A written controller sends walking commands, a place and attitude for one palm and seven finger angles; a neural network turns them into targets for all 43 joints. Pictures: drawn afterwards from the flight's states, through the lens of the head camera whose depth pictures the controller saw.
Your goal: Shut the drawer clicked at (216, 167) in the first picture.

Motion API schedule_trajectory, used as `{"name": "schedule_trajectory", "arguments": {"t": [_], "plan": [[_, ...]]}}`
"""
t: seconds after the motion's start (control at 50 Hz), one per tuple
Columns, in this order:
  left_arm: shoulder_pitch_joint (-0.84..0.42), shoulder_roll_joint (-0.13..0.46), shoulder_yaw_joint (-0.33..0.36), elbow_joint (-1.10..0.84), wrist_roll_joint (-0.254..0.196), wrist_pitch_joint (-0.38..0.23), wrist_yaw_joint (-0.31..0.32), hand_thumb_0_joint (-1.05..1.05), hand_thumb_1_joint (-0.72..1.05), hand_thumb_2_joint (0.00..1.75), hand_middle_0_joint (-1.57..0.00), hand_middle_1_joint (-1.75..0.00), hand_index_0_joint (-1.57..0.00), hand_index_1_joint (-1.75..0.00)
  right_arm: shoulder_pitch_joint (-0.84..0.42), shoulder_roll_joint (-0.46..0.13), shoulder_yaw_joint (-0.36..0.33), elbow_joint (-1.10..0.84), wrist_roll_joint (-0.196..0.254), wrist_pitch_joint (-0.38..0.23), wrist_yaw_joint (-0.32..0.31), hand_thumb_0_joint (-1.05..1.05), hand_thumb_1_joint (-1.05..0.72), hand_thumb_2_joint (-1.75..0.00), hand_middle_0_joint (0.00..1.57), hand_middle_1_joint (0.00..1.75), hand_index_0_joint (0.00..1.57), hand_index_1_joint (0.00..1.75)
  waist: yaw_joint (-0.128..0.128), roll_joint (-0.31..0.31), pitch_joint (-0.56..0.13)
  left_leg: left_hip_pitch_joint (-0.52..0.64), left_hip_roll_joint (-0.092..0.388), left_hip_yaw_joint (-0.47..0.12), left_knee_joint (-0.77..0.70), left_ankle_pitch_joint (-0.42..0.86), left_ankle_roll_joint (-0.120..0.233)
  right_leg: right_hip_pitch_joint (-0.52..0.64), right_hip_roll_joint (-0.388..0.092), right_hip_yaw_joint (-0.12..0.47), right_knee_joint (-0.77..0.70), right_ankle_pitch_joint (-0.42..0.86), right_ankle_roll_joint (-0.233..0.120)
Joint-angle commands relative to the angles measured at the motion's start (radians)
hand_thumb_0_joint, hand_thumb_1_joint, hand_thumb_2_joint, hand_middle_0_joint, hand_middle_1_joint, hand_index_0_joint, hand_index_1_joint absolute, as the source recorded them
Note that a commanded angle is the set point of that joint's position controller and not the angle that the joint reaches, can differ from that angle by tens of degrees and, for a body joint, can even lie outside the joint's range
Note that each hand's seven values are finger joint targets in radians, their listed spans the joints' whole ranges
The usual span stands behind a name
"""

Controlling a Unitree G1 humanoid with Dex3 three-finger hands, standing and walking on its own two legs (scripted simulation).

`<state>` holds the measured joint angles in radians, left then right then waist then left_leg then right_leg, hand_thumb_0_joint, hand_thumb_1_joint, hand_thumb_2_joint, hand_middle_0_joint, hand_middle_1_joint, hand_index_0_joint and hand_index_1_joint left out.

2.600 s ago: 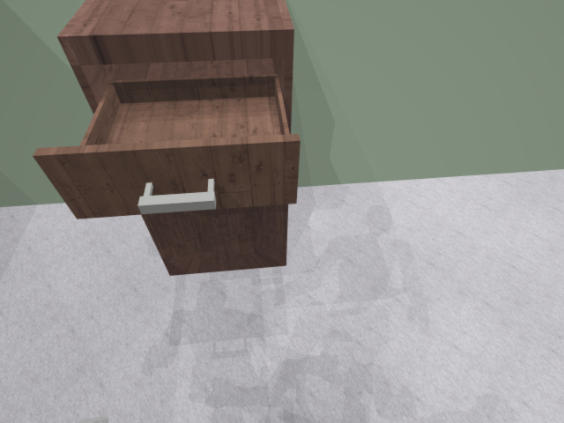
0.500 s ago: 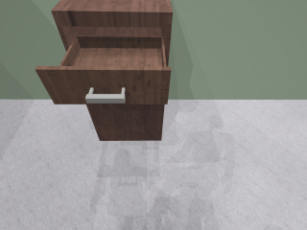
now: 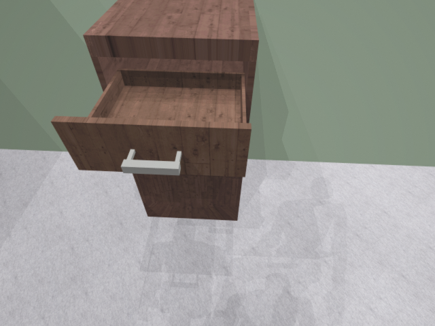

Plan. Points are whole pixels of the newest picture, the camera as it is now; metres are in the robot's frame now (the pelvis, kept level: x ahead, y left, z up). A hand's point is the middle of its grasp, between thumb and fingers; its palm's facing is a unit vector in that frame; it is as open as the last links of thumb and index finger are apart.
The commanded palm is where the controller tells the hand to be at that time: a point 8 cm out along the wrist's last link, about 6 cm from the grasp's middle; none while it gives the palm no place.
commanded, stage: take the last steps up to it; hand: left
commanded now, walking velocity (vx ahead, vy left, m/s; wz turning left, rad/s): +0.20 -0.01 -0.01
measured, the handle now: (153, 160) +0.45 +0.18 +0.04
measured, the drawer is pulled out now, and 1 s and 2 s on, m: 0.30 0.30 0.30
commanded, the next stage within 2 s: come to a stop and stand still in 0.16 s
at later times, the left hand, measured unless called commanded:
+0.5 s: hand out of the picture +0.11 +0.23 -0.18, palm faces +0.05 -0.99 -0.16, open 7.4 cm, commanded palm none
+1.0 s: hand (141, 319) +0.17 +0.18 -0.16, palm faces -0.06 -0.96 -0.26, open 7.3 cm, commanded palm none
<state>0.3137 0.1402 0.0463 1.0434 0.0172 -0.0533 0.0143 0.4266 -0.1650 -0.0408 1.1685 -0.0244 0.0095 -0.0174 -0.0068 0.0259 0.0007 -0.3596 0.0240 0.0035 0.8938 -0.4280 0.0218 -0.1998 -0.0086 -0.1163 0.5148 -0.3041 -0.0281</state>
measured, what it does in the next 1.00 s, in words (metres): steps on the spot: left foot, then right foot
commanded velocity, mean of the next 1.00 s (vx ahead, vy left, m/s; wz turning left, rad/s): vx -0.03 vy -0.05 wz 0.00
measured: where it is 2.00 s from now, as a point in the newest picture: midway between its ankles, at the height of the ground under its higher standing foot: outside the picture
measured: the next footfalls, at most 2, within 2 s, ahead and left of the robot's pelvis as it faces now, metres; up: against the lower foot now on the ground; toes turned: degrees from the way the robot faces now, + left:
left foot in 0.26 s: +0.19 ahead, +0.12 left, +0.00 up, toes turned +6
right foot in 0.76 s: +0.13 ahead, -0.14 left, +0.00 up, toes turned -4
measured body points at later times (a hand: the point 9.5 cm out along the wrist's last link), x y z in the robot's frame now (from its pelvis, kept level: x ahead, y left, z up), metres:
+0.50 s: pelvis +0.11 +0.05 +0.01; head +0.13 +0.09 +0.45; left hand +0.11 +0.28 -0.17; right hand +0.20 -0.18 -0.12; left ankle +0.15 +0.12 -0.73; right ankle +0.08 -0.10 -0.65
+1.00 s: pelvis +0.09 +0.00 -0.01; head +0.08 -0.03 +0.44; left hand +0.18 +0.23 -0.14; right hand +0.07 -0.23 -0.18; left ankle +0.15 +0.12 -0.73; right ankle +0.09 -0.14 -0.73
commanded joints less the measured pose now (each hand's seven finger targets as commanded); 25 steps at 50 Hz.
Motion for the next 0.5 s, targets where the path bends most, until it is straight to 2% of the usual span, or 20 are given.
{"name": "schedule_trajectory", "arguments": {"t": [0.0, 0.02, 0.06, 0.1, 0.12, 0.14, 0.16, 0.18, 0.2, 0.22, 0.24, 0.26, 0.28, 0.3, 0.32, 0.34, 0.36, 0.4, 0.46, 0.48], "plan": [[0.133, 0.098, 0.013, 0.018, 0.009, -0.006, 0.016, 0.0, 0.9, 0.9, -0.2, -0.3, -0.2, -0.3, -0.095, -0.018, -0.018, -0.114, -0.005, -0.037, 0.012, 0.0, -0.9, -0.9, 0.2, 0.3, 0.2, 0.3, 0.015, -0.106, 0.165, -0.266, 0.08, 0.035, 0.135, 0.088, -0.018, 0.023, -0.299, 0.301, -0.342, 0.037, -0.141], [0.138, 0.098, 0.01, 0.021, 0.01, -0.01, 0.016, 0.0, 0.9, 0.9, -0.2, -0.3, -0.2, -0.3, -0.102, -0.01, -0.017, -0.12, -0.002, -0.035, 0.014, 0.0, -0.9, -0.9, 0.2, 0.3, 0.2, 0.3, 0.009, -0.115, 0.162, -0.244, 0.079, 0.054, 0.11, 0.106, -0.026, 0.012, -0.283, 0.25, -0.33, 0.144, -0.134], [0.142, 0.107, 0.007, 0.031, 0.011, -0.013, 0.017, 0.0, 0.9, 0.9, -0.2, -0.3, -0.2, -0.3, -0.125, -0.004, -0.013, -0.138, 0.003, -0.033, 0.018, 0.0, -0.9, -0.9, 0.2, 0.3, 0.2, 0.3, 0.004, -0.15, 0.138, -0.206, 0.075, 0.083, 0.024, 0.135, -0.035, 0.019, -0.259, 0.191, -0.307, 0.264, -0.127], [0.159, 0.115, 0.006, 0.04, 0.012, -0.012, 0.016, 0.0, 0.9, 0.9, -0.2, -0.3, -0.2, -0.3, -0.174, 0.0, -0.012, -0.16, 0.007, -0.038, 0.024, 0.0, -0.9, -0.9, 0.2, 0.3, 0.2, 0.3, 0.013, -0.149, 0.14, -0.14, 0.061, 0.11, -0.08, 0.162, -0.033, -0.001, -0.246, 0.168, -0.287, 0.334, -0.12], [0.154, 0.122, 0.009, 0.044, 0.012, -0.011, 0.017, 0.0, 0.9, 0.9, -0.2, -0.3, -0.2, -0.3, -0.18, 0.001, -0.009, -0.165, 0.009, -0.042, 0.025, 0.0, -0.9, -0.9, 0.2, 0.3, 0.2, 0.3, 0.01, -0.164, 0.131, -0.105, 0.053, 0.118, -0.129, 0.17, -0.03, 0.009, -0.24, 0.155, -0.271, 0.349, -0.113], [0.16, 0.123, 0.011, 0.047, 0.011, -0.008, 0.017, 0.0, 0.9, 0.9, -0.2, -0.3, -0.2, -0.3, -0.191, 0.001, -0.009, -0.168, 0.01, -0.046, 0.025, 0.0, -0.9, -0.9, 0.2, 0.3, 0.2, 0.3, 0.018, -0.182, 0.123, -0.062, 0.043, 0.127, -0.167, 0.184, -0.026, 0.005, -0.231, 0.152, -0.257, 0.348, -0.106], [0.154, 0.123, 0.012, 0.049, 0.009, -0.005, 0.018, 0.0, 0.9, 0.9, -0.2, -0.3, -0.2, -0.3, -0.181, -0.005, -0.007, -0.167, 0.01, -0.052, 0.023, 0.0, -0.9, -0.9, 0.2, 0.3, 0.2, 0.3, 0.008, -0.175, 0.112, -0.011, 0.036, 0.13, -0.224, 0.207, -0.021, 0.013, -0.219, 0.141, -0.229, 0.348, -0.095], [0.148, 0.12, 0.014, 0.048, 0.008, -0.002, 0.018, 0.0, 0.9, 0.9, -0.2, -0.3, -0.2, -0.3, -0.14, -0.013, -0.009, -0.154, 0.008, -0.059, 0.019, 0.0, -0.9, -0.9, 0.2, 0.3, 0.2, 0.3, -0.012, -0.164, 0.097, 0.092, 0.018, 0.145, -0.304, 0.254, -0.017, -0.009, -0.197, 0.127, -0.172, 0.355, -0.079], [0.14, 0.111, 0.015, 0.046, 0.004, 0.002, 0.019, 0.0, 0.9, 0.9, -0.2, -0.3, -0.2, -0.3, -0.05, -0.04, -0.013, -0.125, 0.006, -0.067, 0.011, 0.0, -0.9, -0.9, 0.2, 0.3, 0.2, 0.3, -0.053, -0.106, 0.046, 0.219, 0.02, 0.129, -0.391, 0.307, -0.014, -0.016, -0.164, 0.097, -0.045, 0.372, -0.062], [0.171, 0.082, 0.012, 0.043, -0.001, 0.005, 0.015, 0.0, 0.9, 0.9, -0.2, -0.3, -0.2, -0.3, 0.05, -0.109, -0.025, -0.101, -0.001, -0.076, -0.001, 0.0, -0.9, -0.9, 0.2, 0.3, 0.2, 0.3, -0.079, 0.03, -0.047, 0.393, 0.113, 0.033, -0.428, 0.426, 0.016, -0.075, -0.108, 0.06, 0.145, 0.26, -0.026], [0.224, 0.034, 0.006, 0.031, -0.01, 0.009, 0.012, 0.0, 0.9, 0.9, -0.2, -0.3, -0.2, -0.3, 0.103, -0.208, -0.042, -0.095, -0.007, -0.075, -0.011, 0.0, -0.9, -0.9, 0.2, 0.3, 0.2, 0.3, -0.07, 0.253, -0.118, 0.517, 0.352, -0.248, -0.494, 0.61, 0.115, -0.237, 0.004, -0.02, 0.381, -0.173, 0.02], [0.191, 0.04, -0.004, 0.019, -0.004, 0.019, 0.022, 0.0, 0.9, 0.9, -0.2, -0.3, -0.2, -0.3, 0.085, -0.209, -0.032, -0.094, -0.001, -0.059, -0.022, 0.0, -0.9, -0.9, 0.2, 0.3, 0.2, 0.3, -0.071, 0.237, -0.107, 0.446, 0.429, -0.333, -0.584, 0.627, 0.164, -0.269, 0.009, 0.057, 0.541, -0.343, 0.025], [0.163, 0.037, -0.007, 0.008, -0.003, 0.037, 0.029, 0.0, 0.9, 0.9, -0.2, -0.3, -0.2, -0.3, 0.017, -0.205, -0.021, -0.116, 0.003, -0.055, -0.035, 0.0, -0.9, -0.9, 0.2, 0.3, 0.2, 0.3, -0.051, 0.21, -0.057, 0.314, 0.458, -0.356, -0.607, 0.669, 0.186, -0.261, -0.027, 0.113, 0.609, -0.323, 0.027], [0.12, 0.045, -0.001, 0.019, 0.0, 0.046, 0.028, 0.0, 0.9, 0.9, -0.2, -0.3, -0.2, -0.3, -0.075, -0.156, -0.008, -0.133, 0.001, -0.049, -0.038, 0.0, -0.9, -0.9, 0.2, 0.3, 0.2, 0.3, -0.027, 0.12, 0.041, 0.175, 0.417, -0.281, -0.617, 0.704, 0.182, -0.239, -0.068, 0.148, 0.594, -0.254, 0.038], [0.122, 0.036, -0.002, 0.026, 0.002, 0.053, 0.023, 0.0, 0.9, 0.9, -0.2, -0.3, -0.2, -0.3, -0.135, -0.119, 0.006, -0.146, 0.0, -0.052, -0.039, 0.0, -0.9, -0.9, 0.2, 0.3, 0.2, 0.3, 0.003, 0.052, 0.072, 0.113, 0.369, -0.192, -0.617, 0.741, 0.162, -0.2, -0.082, 0.146, 0.546, -0.215, 0.053], [0.144, 0.029, -0.002, 0.033, 0.004, 0.064, 0.02, 0.0, 0.9, 0.9, -0.2, -0.3, -0.2, -0.3, -0.169, -0.113, 0.006, -0.149, 0.004, -0.054, -0.041, 0.0, -0.9, -0.9, 0.2, 0.3, 0.2, 0.3, 0.021, 0.038, 0.065, 0.112, 0.341, -0.123, -0.618, 0.761, 0.145, -0.185, -0.084, 0.139, 0.528, -0.166, 0.066], [0.158, 0.038, 0.002, 0.034, 0.004, 0.079, 0.018, 0.0, 0.9, 0.9, -0.2, -0.3, -0.2, -0.3, -0.185, -0.117, 0.004, -0.149, 0.009, -0.048, -0.044, 0.0, -0.9, -0.9, 0.2, 0.3, 0.2, 0.3, 0.026, 0.049, 0.045, 0.124, 0.324, -0.08, -0.613, 0.764, 0.138, -0.18, -0.078, 0.134, 0.525, -0.135, 0.074], [0.149, 0.062, 0.015, 0.008, 0.011, 0.101, 0.019, 0.0, 0.9, 0.9, -0.2, -0.3, -0.2, -0.3, -0.183, -0.117, -0.01, -0.16, 0.01, -0.042, -0.05, 0.0, -0.9, -0.9, 0.2, 0.3, 0.2, 0.3, 0.022, 0.054, 0.019, 0.129, 0.321, -0.048, -0.597, 0.85, 0.141, -0.197, -0.059, 0.138, 0.574, -0.094, 0.08], [0.119, 0.081, 0.029, -0.037, 0.014, 0.119, 0.02, 0.0, 0.9, 0.9, -0.2, -0.3, -0.2, -0.3, -0.204, -0.127, -0.023, -0.179, 0.011, -0.033, -0.049, 0.0, -0.9, -0.9, 0.2, 0.3, 0.2, 0.3, 0.022, 0.06, -0.017, 0.163, 0.313, -0.011, -0.579, 0.82, 0.149, -0.264, -0.041, 0.155, 0.66, -0.061, 0.088], [0.098, 0.088, 0.032, -0.052, 0.014, 0.12, 0.019, 0.0, 0.9, 0.9, -0.2, -0.3, -0.2, -0.3, -0.207, -0.125, -0.023, -0.185, 0.01, -0.034, -0.05, 0.0, -0.9, -0.9, 0.2, 0.3, 0.2, 0.3, 0.021, 0.055, -0.006, 0.153, 0.31, -0.016, -0.573, 0.835, 0.15, -0.272, -0.038, 0.156, 0.667, -0.063, 0.087]]}}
